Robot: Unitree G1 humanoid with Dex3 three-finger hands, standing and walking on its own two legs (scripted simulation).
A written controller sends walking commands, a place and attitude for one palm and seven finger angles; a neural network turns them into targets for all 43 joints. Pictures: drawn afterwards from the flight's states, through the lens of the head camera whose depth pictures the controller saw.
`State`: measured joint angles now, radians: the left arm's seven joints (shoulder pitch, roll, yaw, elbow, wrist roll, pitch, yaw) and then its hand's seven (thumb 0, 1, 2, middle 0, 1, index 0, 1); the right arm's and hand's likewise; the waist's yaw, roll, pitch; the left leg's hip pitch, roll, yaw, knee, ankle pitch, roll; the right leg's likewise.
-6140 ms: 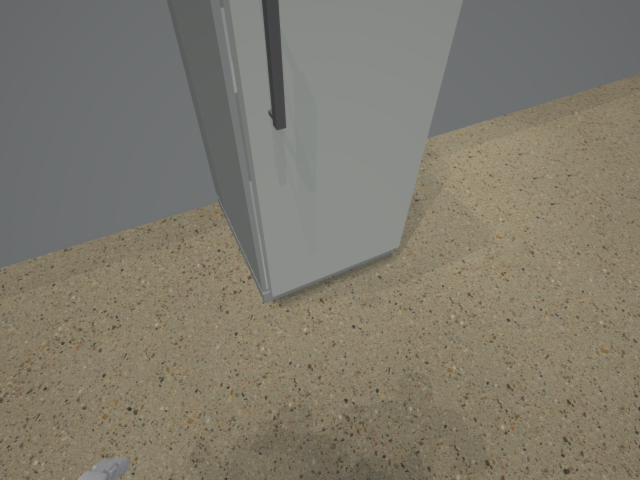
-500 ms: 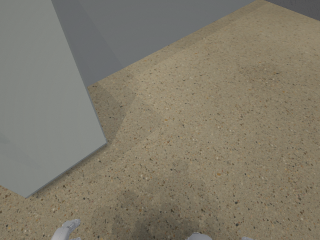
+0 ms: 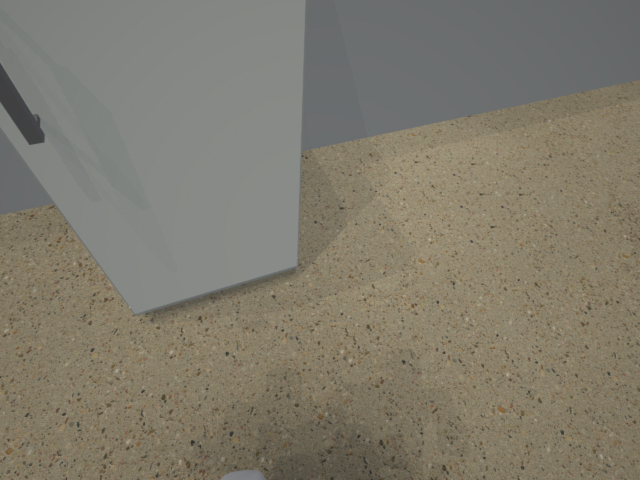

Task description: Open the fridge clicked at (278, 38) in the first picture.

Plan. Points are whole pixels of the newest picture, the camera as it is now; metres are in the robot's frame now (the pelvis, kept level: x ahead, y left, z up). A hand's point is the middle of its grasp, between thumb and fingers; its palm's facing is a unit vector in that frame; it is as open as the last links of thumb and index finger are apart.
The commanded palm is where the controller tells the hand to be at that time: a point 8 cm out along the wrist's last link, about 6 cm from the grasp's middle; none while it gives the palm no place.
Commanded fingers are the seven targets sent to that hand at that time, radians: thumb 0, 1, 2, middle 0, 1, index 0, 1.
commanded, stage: turn to face it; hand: left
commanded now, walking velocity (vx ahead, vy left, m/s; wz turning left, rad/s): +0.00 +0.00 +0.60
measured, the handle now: out of the picture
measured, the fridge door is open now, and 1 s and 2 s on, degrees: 0 0 0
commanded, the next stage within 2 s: take the last steps up to it in 0.66 s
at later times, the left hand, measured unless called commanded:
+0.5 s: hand out of the picture +0.07 +0.23 -0.13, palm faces +0.24 -0.94 -0.24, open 7.4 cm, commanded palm none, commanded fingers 0.00 0.90 0.90 -0.20 -0.30 -0.20 -0.30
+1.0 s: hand out of the picture -0.14 +0.21 -0.17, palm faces +0.45 -0.87 -0.20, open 7.4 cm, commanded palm none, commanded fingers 0.00 0.90 0.90 -0.20 -0.30 -0.20 -0.30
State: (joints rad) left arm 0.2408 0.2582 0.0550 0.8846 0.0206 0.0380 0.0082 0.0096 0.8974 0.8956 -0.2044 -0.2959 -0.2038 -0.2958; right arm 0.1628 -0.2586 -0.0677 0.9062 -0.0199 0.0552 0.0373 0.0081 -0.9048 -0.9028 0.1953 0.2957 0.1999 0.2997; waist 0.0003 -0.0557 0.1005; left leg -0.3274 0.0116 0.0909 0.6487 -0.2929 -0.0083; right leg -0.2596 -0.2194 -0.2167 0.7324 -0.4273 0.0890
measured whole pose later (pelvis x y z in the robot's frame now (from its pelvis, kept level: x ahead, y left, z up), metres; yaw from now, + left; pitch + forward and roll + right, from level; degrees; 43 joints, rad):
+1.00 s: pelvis -0.04 +0.03 +0.01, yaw +23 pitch -2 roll +0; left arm 0.35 0.23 0.05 1.03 0.03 0.04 0.00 0.01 0.90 0.90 -0.20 -0.30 -0.20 -0.30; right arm 0.22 -0.21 -0.04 0.98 -0.03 0.01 0.01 0.01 -0.91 -0.90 0.19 0.30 0.20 0.30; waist 0.04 -0.05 0.03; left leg -0.22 0.00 0.06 0.58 -0.32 0.03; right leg -0.32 -0.12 -0.06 0.80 -0.47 0.04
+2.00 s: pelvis +0.21 +0.15 +0.01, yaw +23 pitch -3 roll -1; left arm 0.35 0.15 0.02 1.14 0.01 0.00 0.04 0.01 0.91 0.90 -0.20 -0.29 -0.20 -0.29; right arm 0.11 -0.12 0.00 1.04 -0.02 -0.03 -0.02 0.00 -0.91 -0.90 0.19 0.30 0.20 0.30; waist 0.06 -0.05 0.05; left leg -0.30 0.04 0.13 0.54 -0.19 0.04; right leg -0.15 -0.05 -0.08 0.62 -0.45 0.03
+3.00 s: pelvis +0.16 +0.14 +0.01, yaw +23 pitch -1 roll +1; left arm 0.29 0.16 0.00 1.10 0.02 -0.01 0.03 0.01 0.90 0.90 -0.20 -0.30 -0.20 -0.29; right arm 0.32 -0.16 0.01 1.04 -0.02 -0.01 -0.03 0.04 -0.95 -0.90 0.20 0.30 0.20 0.30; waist 0.01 0.04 0.03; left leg -0.18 -0.03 0.10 0.55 -0.36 0.04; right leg -0.26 -0.10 0.03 0.58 -0.31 0.05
